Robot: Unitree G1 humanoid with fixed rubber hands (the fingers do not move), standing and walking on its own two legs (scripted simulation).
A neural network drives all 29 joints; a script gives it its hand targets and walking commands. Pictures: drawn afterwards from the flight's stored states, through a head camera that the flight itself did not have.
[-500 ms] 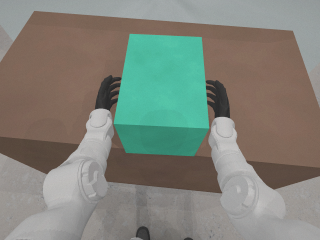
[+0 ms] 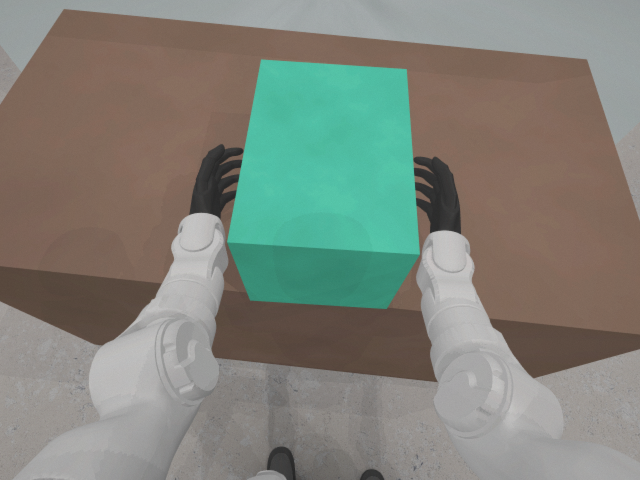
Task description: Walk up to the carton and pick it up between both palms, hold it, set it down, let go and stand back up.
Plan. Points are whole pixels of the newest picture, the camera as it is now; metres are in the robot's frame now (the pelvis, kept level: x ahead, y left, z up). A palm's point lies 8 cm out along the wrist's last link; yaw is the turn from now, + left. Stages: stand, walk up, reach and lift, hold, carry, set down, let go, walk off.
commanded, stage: set down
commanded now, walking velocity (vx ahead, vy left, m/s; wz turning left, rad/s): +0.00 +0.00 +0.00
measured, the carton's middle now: (325, 188) +0.50 +0.03 -0.03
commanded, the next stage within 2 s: none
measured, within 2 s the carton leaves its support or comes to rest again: neither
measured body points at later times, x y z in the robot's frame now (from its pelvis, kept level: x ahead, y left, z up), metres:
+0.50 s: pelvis +0.00 +0.00 +0.00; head +0.12 +0.03 +0.43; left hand +0.45 +0.19 +0.01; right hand +0.44 -0.12 +0.02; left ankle +0.01 +0.10 -0.74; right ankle -0.04 -0.12 -0.74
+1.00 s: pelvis +0.00 -0.01 +0.00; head +0.12 +0.03 +0.43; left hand +0.45 +0.19 +0.01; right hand +0.44 -0.12 +0.02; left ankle +0.01 +0.10 -0.74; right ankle -0.04 -0.12 -0.74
